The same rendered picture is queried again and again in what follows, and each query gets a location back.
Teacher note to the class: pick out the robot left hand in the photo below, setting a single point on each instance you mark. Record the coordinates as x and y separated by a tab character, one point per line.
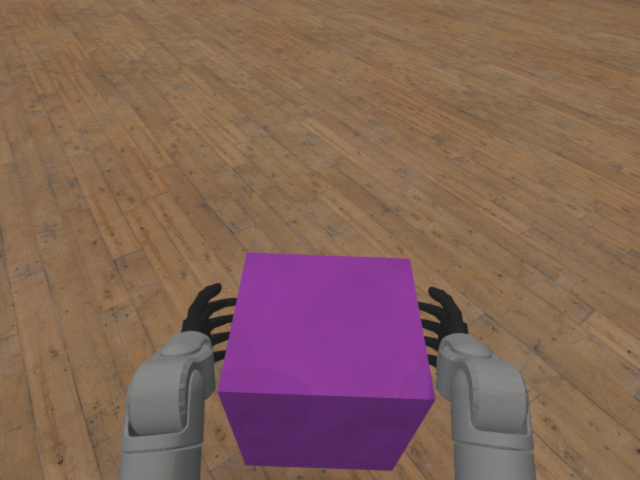
200	311

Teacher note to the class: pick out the carton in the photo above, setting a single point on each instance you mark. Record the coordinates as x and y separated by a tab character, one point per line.
326	363

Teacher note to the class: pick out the robot right hand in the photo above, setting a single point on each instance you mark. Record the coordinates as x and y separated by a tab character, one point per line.
450	318

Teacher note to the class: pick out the robot left forearm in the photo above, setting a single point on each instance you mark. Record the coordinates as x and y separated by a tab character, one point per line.
164	411

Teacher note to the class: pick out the robot right forearm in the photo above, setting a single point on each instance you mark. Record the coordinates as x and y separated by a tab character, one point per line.
490	411

